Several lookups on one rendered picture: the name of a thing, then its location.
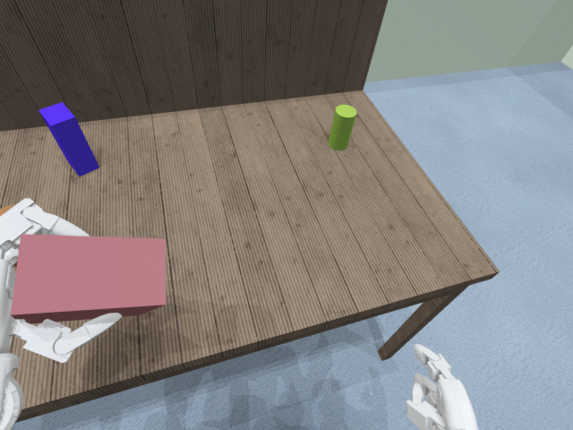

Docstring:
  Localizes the left robot hand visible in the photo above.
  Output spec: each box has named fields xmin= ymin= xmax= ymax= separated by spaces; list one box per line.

xmin=0 ymin=199 xmax=122 ymax=363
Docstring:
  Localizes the sponge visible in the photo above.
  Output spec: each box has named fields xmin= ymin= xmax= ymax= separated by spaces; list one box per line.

xmin=11 ymin=234 xmax=166 ymax=324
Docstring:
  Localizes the right robot hand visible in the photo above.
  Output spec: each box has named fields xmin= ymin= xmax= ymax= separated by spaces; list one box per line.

xmin=407 ymin=344 xmax=478 ymax=430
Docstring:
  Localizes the table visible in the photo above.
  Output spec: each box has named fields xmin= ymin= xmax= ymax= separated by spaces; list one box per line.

xmin=0 ymin=0 xmax=500 ymax=423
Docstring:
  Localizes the left robot forearm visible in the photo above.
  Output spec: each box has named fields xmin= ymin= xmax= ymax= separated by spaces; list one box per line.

xmin=0 ymin=353 xmax=23 ymax=430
